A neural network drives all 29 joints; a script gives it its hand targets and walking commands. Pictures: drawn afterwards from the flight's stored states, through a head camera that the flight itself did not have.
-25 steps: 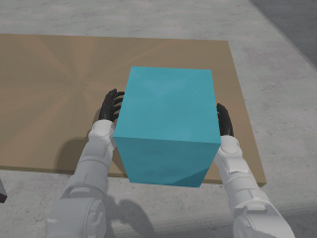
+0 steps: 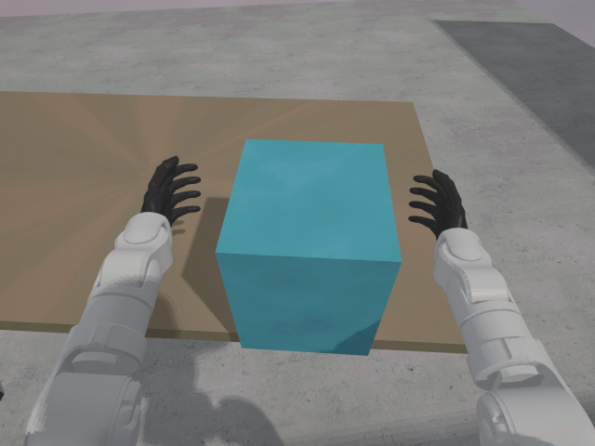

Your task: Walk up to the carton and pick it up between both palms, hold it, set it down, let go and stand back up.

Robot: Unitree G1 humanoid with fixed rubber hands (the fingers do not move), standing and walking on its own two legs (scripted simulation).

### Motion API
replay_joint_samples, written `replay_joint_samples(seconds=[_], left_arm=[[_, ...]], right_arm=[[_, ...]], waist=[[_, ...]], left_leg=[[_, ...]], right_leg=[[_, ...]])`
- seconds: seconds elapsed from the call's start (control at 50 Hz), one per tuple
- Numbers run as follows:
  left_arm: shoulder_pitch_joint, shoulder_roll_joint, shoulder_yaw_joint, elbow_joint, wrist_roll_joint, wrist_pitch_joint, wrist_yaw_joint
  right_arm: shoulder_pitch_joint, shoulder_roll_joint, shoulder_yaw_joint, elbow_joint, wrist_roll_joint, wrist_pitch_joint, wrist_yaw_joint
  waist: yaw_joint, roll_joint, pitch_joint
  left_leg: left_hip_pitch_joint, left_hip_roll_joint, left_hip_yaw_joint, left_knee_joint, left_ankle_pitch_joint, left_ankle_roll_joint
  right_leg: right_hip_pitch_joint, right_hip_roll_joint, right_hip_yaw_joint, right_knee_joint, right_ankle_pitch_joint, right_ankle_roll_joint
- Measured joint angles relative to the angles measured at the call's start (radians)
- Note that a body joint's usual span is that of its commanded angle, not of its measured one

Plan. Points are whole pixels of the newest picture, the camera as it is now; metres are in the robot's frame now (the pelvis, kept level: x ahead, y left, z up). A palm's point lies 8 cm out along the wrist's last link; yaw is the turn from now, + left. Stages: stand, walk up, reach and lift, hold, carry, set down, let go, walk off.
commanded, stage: set down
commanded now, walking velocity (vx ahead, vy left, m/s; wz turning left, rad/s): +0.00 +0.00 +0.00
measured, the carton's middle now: (308, 250) +0.40 -0.01 +0.04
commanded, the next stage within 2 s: none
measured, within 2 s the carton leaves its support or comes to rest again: neither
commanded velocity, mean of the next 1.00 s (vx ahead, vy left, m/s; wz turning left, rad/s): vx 0.00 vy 0.00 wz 0.00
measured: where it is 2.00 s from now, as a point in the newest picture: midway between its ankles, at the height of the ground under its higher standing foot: outside the picture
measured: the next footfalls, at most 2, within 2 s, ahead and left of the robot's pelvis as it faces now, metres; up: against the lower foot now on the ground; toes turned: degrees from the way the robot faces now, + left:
none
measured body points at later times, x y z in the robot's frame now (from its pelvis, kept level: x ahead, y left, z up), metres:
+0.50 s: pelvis -0.03 -0.01 +0.00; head +0.00 +0.00 +0.45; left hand +0.43 +0.20 +0.18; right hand +0.41 -0.21 +0.16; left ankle -0.01 +0.12 -0.75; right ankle -0.02 -0.13 -0.75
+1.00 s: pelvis -0.02 +0.00 +0.00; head +0.00 +0.00 +0.45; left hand +0.38 +0.20 +0.14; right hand +0.35 -0.22 +0.12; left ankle -0.01 +0.12 -0.75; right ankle -0.02 -0.13 -0.75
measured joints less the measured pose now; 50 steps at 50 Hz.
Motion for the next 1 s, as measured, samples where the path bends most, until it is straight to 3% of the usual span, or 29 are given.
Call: replay_joint_samples(seconds=[0.1,0.18,0.32,0.52,0.6,0.68,0.76,0.82,0.9,1.0], left_arm=[[-0.116,0.029,-0.008,-0.032,-0.036,0.168,0.010],[-0.227,0.043,0.014,0.035,-0.038,0.255,0.002],[-0.286,0.062,0.055,0.135,-0.007,0.278,-0.024],[-0.329,0.132,-0.041,0.040,-0.128,0.320,0.049],[-0.346,0.131,-0.026,0.008,-0.114,0.352,0.025],[-0.296,0.102,0.045,-0.045,-0.040,0.386,-0.038],[-0.196,0.068,0.121,-0.110,0.045,0.408,-0.104],[-0.097,0.049,0.154,-0.196,0.079,0.406,-0.127],[0.025,0.031,0.162,-0.330,0.076,0.396,-0.118],[0.115,0.019,0.120,-0.467,0.025,0.411,-0.073]], right_arm=[[-0.115,-0.051,0.010,-0.017,0.023,0.153,0.003],[-0.215,-0.072,0.030,0.059,0.049,0.235,-0.002],[-0.264,-0.043,0.004,0.126,0.057,0.268,-0.009],[-0.312,-0.054,-0.071,0.018,0.016,0.340,0.001],[-0.338,-0.066,-0.052,0.003,0.025,0.368,-0.006],[-0.312,-0.074,-0.015,-0.021,0.052,0.377,-0.012],[-0.218,-0.071,-0.002,-0.083,0.068,0.373,-0.022],[-0.105,-0.065,-0.008,-0.178,0.078,0.358,-0.032],[0.052,-0.059,-0.021,-0.328,0.090,0.344,-0.039],[0.171,-0.058,-0.022,-0.480,0.108,0.355,-0.040]], waist=[[0.003,0.012,-0.008],[0.005,0.003,-0.006],[0.000,-0.017,0.037],[-0.021,-0.017,0.035],[-0.034,-0.014,0.015],[-0.039,-0.008,0.020],[-0.040,-0.004,0.043],[-0.036,-0.006,0.069],[-0.023,-0.014,0.104],[-0.003,-0.024,0.126]], left_leg=[[0.013,0.000,0.013,0.023,-0.007,0.004],[0.030,0.005,0.018,0.038,-0.013,0.004],[0.037,0.011,0.008,0.045,-0.001,-0.003],[-0.084,-0.002,-0.023,0.058,0.024,-0.002],[-0.059,-0.001,-0.025,0.026,0.027,-0.002],[0.035,0.001,-0.018,-0.028,0.031,-0.004],[0.129,0.001,-0.012,-0.072,0.033,-0.004],[0.169,0.000,-0.009,-0.094,0.038,-0.003],[0.178,0.000,-0.007,-0.106,0.050,-0.002],[0.143,0.002,0.000,-0.091,0.058,-0.001]], right_leg=[[0.003,0.000,0.013,0.034,-0.008,0.003],[0.015,0.006,0.019,0.055,-0.014,0.003],[0.027,0.012,0.009,0.060,-0.004,-0.004],[-0.091,-0.001,-0.022,0.091,-0.002,-0.010],[-0.061,0.000,-0.023,0.047,0.007,-0.007],[0.043,0.002,-0.016,-0.033,0.027,-0.004],[0.142,0.001,-0.011,-0.091,0.039,-0.001],[0.180,0.000,-0.008,-0.110,0.045,0.000],[0.185,0.000,-0.006,-0.116,0.054,-0.002],[0.140,0.002,0.002,-0.086,0.057,-0.005]])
